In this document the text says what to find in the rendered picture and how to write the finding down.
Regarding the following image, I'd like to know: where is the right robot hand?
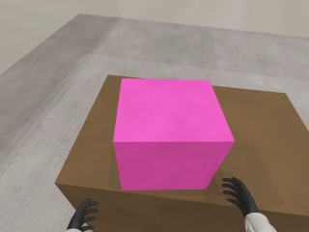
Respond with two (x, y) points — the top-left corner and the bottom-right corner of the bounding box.
(221, 177), (260, 218)

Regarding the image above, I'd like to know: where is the left robot hand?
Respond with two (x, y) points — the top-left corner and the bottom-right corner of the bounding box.
(67, 197), (98, 232)

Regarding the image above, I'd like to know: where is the pedestal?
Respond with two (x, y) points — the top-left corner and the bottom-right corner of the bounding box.
(54, 74), (309, 232)

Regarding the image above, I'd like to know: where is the carton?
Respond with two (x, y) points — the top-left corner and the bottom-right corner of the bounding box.
(113, 78), (235, 190)

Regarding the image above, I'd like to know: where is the right robot forearm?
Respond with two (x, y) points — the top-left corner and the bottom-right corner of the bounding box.
(244, 213), (276, 232)

